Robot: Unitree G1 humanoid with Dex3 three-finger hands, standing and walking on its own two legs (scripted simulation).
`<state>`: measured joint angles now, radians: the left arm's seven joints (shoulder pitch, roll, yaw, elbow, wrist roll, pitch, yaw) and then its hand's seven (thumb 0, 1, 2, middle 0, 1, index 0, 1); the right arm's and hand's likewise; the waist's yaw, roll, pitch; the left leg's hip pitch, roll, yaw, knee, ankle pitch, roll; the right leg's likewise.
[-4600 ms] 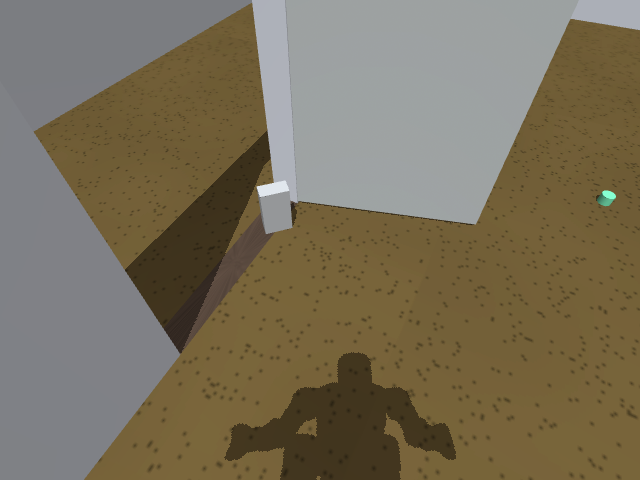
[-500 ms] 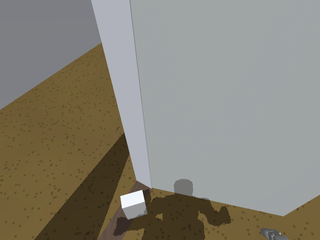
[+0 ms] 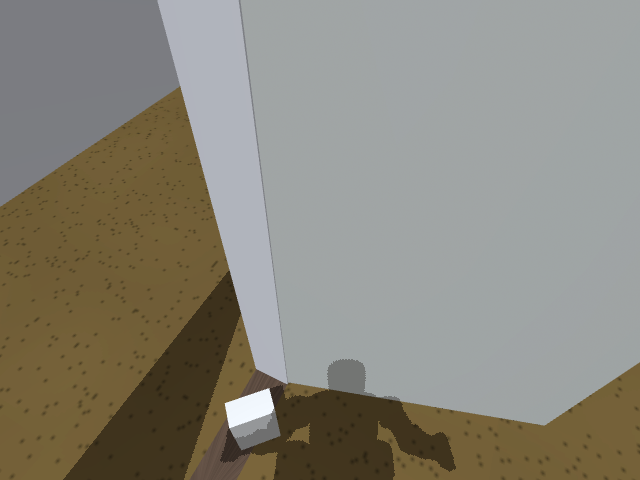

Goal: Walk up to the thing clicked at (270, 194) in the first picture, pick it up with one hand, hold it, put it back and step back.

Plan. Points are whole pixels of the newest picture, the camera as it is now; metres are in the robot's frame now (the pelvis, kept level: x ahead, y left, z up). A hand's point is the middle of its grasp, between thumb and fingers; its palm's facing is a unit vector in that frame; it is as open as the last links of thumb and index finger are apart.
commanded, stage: walk up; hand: left
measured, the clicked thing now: (254, 420) +0.39 +0.18 -0.67
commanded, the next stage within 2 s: stand in 0.40 s
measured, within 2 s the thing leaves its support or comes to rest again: neither
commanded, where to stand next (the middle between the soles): +0.04 -0.01 m, yaw +1 degrees
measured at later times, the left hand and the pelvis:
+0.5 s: hand out of the picture +0.08 +0.25 -0.16, palm faces -0.02 -0.95 -0.32, open 7.4 cm; pelvis +0.01 +0.00 +0.00, yaw +0 degrees
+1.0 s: hand out of the picture +0.07 +0.26 -0.16, palm faces -0.02 -0.94 -0.34, open 7.4 cm; pelvis +0.01 +0.01 +0.00, yaw +0 degrees
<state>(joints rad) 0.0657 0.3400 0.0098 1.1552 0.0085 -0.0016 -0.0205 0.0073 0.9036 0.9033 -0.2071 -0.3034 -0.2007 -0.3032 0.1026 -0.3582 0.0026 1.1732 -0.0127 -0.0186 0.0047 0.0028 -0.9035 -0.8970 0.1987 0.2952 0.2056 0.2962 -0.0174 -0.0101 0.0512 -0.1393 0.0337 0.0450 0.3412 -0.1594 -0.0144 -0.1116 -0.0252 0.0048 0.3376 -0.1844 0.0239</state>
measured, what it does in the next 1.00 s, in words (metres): stands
